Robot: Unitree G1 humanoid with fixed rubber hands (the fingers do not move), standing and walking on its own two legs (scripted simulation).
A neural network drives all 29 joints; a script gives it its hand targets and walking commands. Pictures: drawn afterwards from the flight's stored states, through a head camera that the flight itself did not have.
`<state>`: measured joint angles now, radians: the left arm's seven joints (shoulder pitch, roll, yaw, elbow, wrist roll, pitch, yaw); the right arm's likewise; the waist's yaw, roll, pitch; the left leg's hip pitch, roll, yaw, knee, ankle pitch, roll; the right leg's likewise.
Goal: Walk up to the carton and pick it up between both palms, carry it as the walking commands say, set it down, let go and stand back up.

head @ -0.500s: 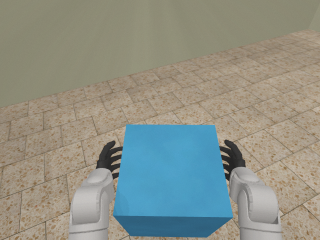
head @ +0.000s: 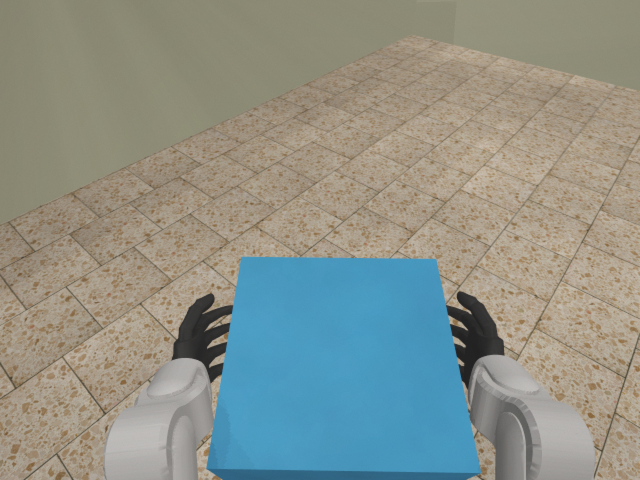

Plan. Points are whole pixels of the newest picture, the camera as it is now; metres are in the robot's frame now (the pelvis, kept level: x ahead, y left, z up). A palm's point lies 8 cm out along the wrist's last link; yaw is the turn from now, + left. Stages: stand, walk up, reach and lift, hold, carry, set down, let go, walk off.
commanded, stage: carry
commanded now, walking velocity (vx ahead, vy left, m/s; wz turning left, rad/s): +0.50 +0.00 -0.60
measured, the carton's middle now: (335, 388) +0.24 -0.01 +0.03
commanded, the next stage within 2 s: none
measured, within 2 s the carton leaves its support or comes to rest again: neither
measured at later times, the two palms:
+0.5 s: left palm (278, 173) +0.59 +0.07 +0.09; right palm (460, 201) +0.50 -0.22 +0.09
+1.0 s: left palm (382, 103) +0.86 -0.16 +0.08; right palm (523, 137) +0.71 -0.42 +0.08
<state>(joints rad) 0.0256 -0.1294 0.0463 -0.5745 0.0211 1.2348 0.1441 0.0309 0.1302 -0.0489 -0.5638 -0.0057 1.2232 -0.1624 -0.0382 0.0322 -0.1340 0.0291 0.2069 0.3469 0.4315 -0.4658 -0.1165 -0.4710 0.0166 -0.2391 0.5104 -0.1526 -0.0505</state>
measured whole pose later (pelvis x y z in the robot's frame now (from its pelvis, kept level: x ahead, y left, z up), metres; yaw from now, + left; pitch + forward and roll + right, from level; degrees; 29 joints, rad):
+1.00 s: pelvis +0.59 -0.17 +0.01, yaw -33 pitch +5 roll -1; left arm 0.05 -0.13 0.03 -0.52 0.03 1.21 0.14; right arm 0.05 0.13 -0.05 -0.53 -0.04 1.22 -0.14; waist 0.04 0.03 -0.10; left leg -0.40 0.15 0.06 1.15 -0.42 -0.11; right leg -0.37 0.06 -0.16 0.52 -0.24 -0.10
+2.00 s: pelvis +0.99 -0.62 +0.02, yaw -68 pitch +6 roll +1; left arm 0.08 -0.14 0.03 -0.58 0.02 1.14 0.13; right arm 0.08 0.14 -0.03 -0.60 -0.04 1.15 -0.14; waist 0.03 0.01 -0.04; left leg -0.56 0.12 0.04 0.85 -0.31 -0.11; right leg -0.23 0.06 -0.05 0.34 -0.23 -0.09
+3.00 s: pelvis +1.05 -1.25 +0.02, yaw -103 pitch +5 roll +2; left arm 0.09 -0.14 0.03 -0.60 0.01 1.12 0.13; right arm 0.08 0.13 -0.02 -0.61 -0.05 1.14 -0.14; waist 0.00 0.02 -0.02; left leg -0.68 0.12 0.05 0.80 -0.14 -0.11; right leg -0.08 0.07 0.04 0.26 -0.26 -0.09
